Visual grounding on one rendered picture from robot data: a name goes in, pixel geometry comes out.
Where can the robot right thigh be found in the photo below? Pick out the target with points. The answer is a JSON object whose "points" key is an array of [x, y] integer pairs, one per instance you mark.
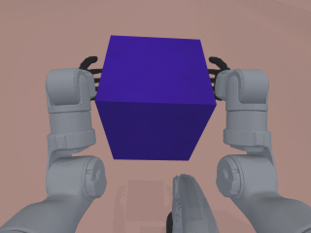
{"points": [[197, 216]]}

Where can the right robot forearm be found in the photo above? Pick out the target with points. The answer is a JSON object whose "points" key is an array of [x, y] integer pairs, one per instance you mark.
{"points": [[245, 92]]}

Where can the robot left hand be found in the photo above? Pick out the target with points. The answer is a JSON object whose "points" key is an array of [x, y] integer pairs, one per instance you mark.
{"points": [[85, 64]]}

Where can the right robot shin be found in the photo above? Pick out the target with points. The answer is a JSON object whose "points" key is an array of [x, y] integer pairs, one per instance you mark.
{"points": [[177, 215]]}

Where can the left robot forearm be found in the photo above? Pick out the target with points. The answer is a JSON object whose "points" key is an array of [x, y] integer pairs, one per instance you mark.
{"points": [[68, 92]]}

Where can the robot left upper arm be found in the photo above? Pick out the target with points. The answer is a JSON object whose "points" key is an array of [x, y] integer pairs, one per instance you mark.
{"points": [[73, 182]]}

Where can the robot right upper arm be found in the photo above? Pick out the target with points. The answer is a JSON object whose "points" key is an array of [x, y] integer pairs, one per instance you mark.
{"points": [[250, 181]]}

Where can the robot right hand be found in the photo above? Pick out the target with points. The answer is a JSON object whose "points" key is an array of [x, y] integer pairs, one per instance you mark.
{"points": [[222, 66]]}

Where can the carton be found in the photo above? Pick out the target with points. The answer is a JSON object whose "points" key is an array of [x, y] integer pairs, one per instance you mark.
{"points": [[154, 97]]}

